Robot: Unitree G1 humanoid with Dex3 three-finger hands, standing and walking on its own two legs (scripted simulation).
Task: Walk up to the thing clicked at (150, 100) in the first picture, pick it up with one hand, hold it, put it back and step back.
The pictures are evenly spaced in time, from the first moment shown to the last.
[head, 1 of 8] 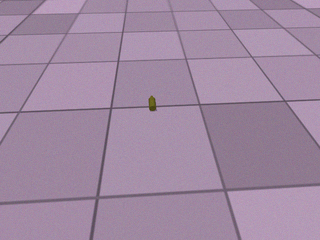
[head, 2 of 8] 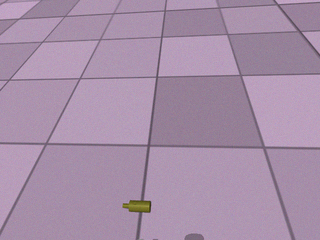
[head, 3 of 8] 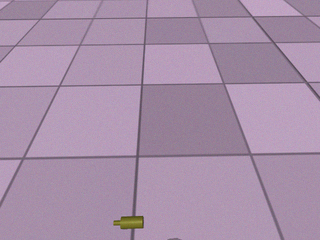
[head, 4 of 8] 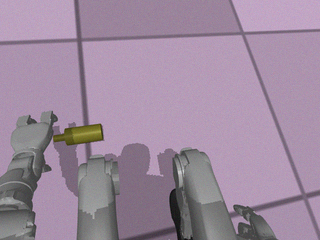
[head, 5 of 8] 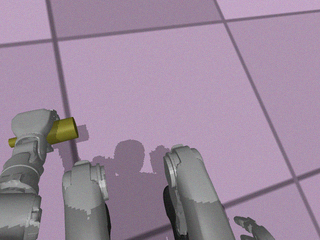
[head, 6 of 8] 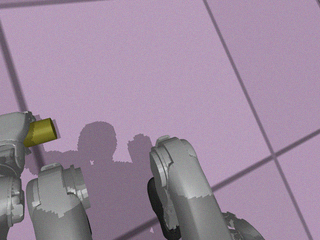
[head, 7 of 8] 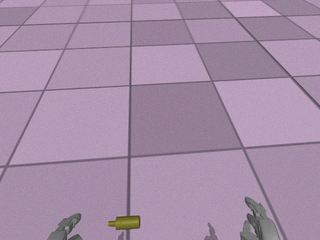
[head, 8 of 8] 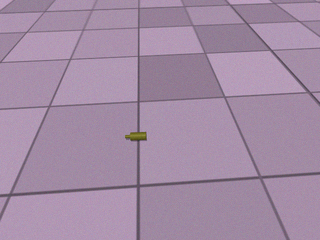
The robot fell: no
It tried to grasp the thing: yes
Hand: left
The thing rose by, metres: 0.67
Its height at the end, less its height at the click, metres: +0.00
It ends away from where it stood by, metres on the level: 0.01
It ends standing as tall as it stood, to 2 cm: yes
